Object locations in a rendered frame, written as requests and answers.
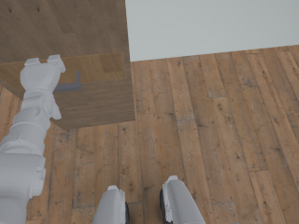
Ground right robot shin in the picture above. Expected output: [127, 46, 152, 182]
[164, 175, 178, 221]

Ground handle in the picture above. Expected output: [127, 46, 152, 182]
[53, 71, 82, 93]

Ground cabinet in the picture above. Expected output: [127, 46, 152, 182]
[0, 0, 135, 131]

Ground robot shin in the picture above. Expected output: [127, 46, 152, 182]
[164, 175, 178, 221]
[107, 185, 126, 224]

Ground left robot shin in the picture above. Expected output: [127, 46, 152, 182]
[107, 185, 126, 224]

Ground robot left hand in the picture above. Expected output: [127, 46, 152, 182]
[20, 54, 65, 119]

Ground left robot forearm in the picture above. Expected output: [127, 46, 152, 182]
[0, 88, 54, 157]

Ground drawer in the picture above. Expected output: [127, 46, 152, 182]
[0, 52, 125, 91]

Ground robot left upper arm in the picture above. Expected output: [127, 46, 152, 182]
[0, 152, 47, 224]

